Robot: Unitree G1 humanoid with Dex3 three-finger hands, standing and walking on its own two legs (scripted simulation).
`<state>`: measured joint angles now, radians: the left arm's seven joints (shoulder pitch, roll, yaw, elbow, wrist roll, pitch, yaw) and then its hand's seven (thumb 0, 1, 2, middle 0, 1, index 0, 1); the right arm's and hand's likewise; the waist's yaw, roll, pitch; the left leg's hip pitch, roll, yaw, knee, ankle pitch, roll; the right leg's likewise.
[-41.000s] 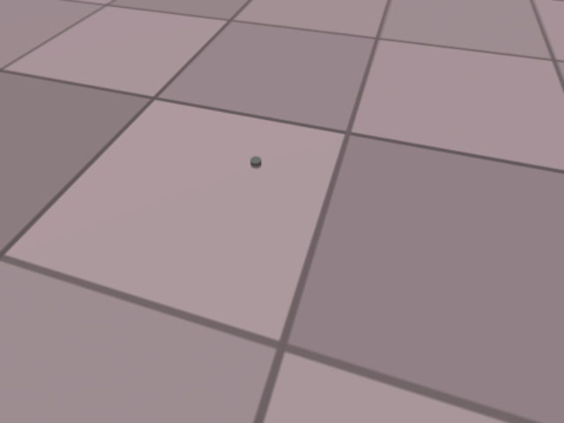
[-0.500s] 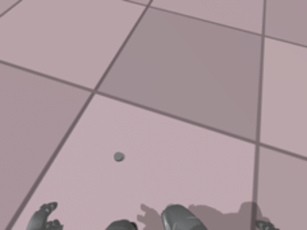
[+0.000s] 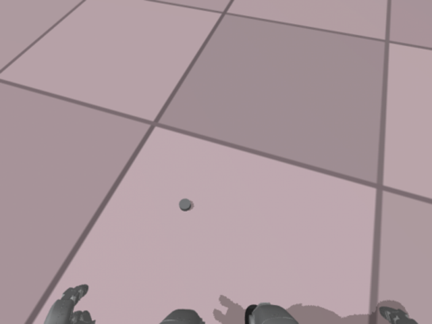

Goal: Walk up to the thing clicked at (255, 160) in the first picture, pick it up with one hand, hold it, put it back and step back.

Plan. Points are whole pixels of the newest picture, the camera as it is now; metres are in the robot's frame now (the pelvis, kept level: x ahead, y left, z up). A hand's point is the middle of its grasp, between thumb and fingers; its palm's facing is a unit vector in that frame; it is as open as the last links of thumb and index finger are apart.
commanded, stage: step back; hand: left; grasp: from above
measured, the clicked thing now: (185, 204) +0.64 +0.19 -0.75
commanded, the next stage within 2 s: none
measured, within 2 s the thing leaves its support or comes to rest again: neither
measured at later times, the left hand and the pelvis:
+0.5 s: hand out of the picture -0.08 +0.26 -0.16, palm faces -0.08 -0.91 -0.41, open 7.4 cm; pelvis -0.17 -0.02 -0.01, yaw -5 degrees
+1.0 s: hand out of the picture -0.21 +0.21 -0.15, palm faces +0.04 -0.92 -0.38, open 7.4 cm; pelvis -0.35 -0.05 -0.02, yaw +5 degrees
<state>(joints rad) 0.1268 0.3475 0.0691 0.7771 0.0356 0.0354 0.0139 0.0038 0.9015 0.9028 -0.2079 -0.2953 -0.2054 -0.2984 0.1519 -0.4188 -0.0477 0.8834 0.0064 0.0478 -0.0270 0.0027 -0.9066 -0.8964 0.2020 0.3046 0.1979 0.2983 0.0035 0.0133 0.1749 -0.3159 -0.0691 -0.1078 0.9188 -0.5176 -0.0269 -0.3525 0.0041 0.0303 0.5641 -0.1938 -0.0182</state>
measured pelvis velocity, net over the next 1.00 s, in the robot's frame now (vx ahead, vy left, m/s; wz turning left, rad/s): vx -0.35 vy -0.05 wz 0.08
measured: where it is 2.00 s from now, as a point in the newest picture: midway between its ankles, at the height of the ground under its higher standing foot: outside the picture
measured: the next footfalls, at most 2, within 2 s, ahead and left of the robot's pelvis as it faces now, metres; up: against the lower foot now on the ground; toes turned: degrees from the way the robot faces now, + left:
left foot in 0.06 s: -0.01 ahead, +0.12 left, +0.00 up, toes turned -2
right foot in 0.50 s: -0.17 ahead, -0.14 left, +0.00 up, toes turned -2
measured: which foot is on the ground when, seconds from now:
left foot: up 0.00-0.04, down 0.06-0.54, up 0.56-0.96, down 0.98-1.00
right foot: down 0.00-0.10, up 0.12-0.48, down 0.50-1.00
